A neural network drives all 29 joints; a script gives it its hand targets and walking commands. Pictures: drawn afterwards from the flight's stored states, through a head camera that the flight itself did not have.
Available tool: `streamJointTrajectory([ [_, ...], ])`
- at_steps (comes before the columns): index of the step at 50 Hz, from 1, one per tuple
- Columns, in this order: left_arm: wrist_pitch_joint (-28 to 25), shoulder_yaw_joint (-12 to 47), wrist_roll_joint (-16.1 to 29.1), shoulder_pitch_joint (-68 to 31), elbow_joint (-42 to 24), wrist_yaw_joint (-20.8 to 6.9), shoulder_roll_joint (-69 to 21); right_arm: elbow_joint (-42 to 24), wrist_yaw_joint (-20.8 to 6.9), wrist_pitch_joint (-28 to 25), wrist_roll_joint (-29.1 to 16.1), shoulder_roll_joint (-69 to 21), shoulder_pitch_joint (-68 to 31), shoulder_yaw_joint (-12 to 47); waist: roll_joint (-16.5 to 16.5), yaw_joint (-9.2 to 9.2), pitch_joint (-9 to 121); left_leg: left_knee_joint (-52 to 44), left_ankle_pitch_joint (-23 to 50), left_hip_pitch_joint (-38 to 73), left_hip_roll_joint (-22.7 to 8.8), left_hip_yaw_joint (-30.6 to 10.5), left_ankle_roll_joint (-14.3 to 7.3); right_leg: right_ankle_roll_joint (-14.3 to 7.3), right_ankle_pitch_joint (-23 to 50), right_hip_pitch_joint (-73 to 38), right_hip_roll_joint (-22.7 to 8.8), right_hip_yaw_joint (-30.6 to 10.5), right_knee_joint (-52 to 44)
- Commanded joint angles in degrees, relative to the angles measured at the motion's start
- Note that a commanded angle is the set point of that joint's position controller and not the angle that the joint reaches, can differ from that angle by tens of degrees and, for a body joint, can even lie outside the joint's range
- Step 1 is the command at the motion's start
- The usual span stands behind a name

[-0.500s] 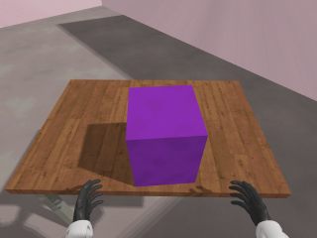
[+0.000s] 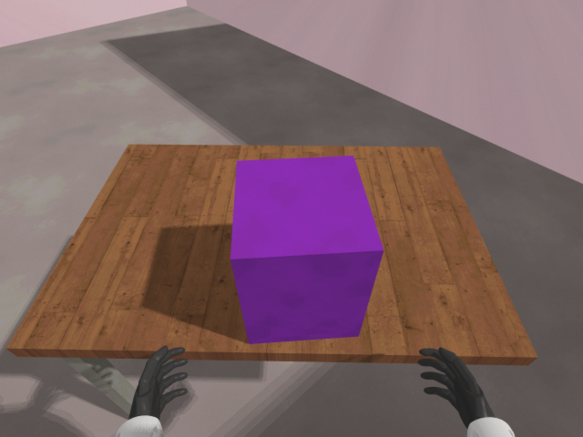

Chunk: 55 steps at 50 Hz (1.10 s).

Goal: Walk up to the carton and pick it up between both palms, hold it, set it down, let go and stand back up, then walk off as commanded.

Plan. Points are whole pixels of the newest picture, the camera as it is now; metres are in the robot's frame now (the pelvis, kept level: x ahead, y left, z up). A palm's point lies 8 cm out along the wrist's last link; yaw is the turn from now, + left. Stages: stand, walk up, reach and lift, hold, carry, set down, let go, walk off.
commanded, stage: set down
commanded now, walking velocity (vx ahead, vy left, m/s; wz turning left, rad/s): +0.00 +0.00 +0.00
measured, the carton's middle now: (300, 252) +0.42 +0.03 -0.01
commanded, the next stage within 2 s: let go in 0.94 s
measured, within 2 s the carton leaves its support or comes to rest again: neither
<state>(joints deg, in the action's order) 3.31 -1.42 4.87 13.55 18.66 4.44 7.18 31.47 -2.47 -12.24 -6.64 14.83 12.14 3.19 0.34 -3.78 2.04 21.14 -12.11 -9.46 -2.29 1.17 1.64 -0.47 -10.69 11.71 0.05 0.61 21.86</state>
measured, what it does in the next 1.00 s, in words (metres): stands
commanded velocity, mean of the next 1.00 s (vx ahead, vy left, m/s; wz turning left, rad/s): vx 0.00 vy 0.00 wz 0.00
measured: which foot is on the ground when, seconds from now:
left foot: down 0.00-1.00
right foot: down 0.00-1.00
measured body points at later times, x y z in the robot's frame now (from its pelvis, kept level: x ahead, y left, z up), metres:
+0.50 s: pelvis +0.00 +0.00 +0.00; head +0.02 +0.00 +0.45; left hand +0.17 +0.23 -0.07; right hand +0.20 -0.21 -0.07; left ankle -0.01 +0.14 -0.75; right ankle +0.01 -0.11 -0.75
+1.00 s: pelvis +0.02 +0.00 +0.00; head +0.04 +0.01 +0.45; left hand +0.17 +0.23 -0.08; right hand +0.19 -0.21 -0.09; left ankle -0.01 +0.14 -0.75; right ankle +0.01 -0.11 -0.75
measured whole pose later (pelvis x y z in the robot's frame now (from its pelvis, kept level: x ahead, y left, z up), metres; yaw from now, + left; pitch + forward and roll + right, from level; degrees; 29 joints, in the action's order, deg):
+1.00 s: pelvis +0.02 +0.00 +0.00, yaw +0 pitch +2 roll +0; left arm 7.9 -1.4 3.1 13.6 24.0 0.3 9.7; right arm 39.1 0.4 -13.0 -0.4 12.2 12.1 2.5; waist 0.3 -3.0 -1.3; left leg 21.4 -13.4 -9.5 -2.3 1.2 1.7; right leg -0.3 -11.8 11.6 0.0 0.6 21.9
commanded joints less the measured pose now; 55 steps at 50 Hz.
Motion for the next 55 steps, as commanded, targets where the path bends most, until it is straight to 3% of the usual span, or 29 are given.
streamJointTrajectory([
  [1,-0.75,0.82,-3.63,-2.08,-8.56,-1.03,7.1,-5.95,0.62,-0.89,1.44,2.57,-0.96,-7.28,1.29,3.83,-0.92,-3.83,5.87,4.92,3.39,2.3,-0.3,-0.79,0.66,-7.24,1.0,-0.4,-7.2],
  [12,1.2,1.23,-3.55,-3.31,-6.76,-1.76,7.93,-3.68,1.41,0.19,3.49,1.37,-1.66,-7.95,0.84,4.22,-1.18,-3.74,4.42,4.45,3.24,2.36,-0.22,-0.6,-0.25,-6.93,0.73,-0.1,-7.2],
  [37,3.14,-0.57,-4.57,-4.57,0.41,-4.69,10.21,5.31,3.35,-1.95,6.65,-0.54,-2.45,-7.73,-0.38,4.89,-0.85,-1.4,8.93,6.77,3.4,3.32,0.86,-0.08,5.93,-7.48,1.1,0.76,-5.78],
  [55,3.27,-0.17,-5.28,-5.96,1.43,-4.69,9.25,8.28,2.99,-3.86,6.95,0.27,-5.05,-8.33,-1.24,5.14,-0.67,-0.49,11.3,7.46,3.2,3.45,0.99,0.23,8.09,-6.85,1.52,1.83,-4.24],
])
